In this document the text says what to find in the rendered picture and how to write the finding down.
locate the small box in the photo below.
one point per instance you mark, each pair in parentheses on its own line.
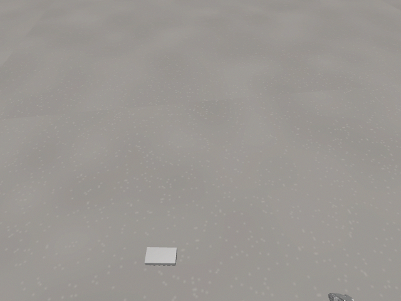
(161,256)

